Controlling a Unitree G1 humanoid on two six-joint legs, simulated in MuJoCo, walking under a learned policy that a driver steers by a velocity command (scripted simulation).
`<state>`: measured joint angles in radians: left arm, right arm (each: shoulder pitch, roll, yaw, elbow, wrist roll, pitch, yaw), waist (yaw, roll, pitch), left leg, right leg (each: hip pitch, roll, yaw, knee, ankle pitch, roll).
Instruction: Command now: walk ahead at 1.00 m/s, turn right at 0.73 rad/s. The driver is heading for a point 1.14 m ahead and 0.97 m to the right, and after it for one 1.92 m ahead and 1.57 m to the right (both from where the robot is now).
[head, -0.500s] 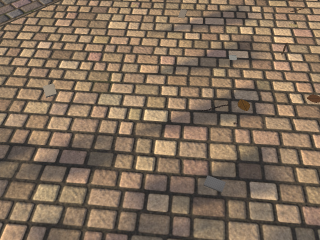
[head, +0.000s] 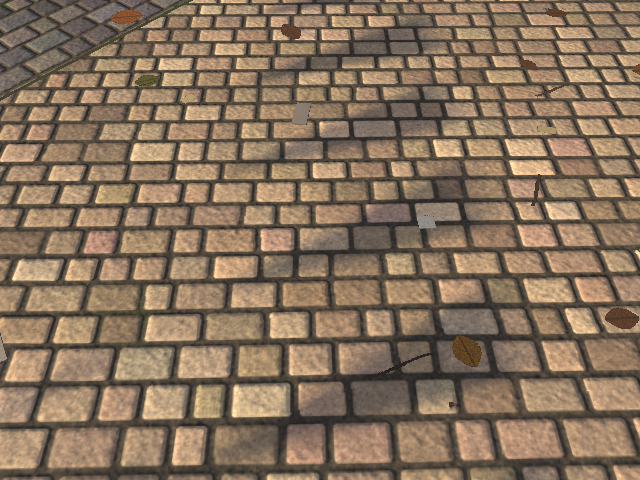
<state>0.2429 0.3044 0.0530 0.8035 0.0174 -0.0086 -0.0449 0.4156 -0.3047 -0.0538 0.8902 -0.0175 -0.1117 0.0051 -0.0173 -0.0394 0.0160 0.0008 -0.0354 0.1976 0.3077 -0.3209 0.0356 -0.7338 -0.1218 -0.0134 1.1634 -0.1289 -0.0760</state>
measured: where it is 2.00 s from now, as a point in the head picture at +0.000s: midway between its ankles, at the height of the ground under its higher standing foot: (542, 263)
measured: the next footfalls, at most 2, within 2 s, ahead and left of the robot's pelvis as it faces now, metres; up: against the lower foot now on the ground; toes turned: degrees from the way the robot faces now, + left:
right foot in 0.20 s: +0.38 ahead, -0.08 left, +0.00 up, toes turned -14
left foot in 0.62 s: +0.83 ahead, -0.07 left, +0.00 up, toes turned -38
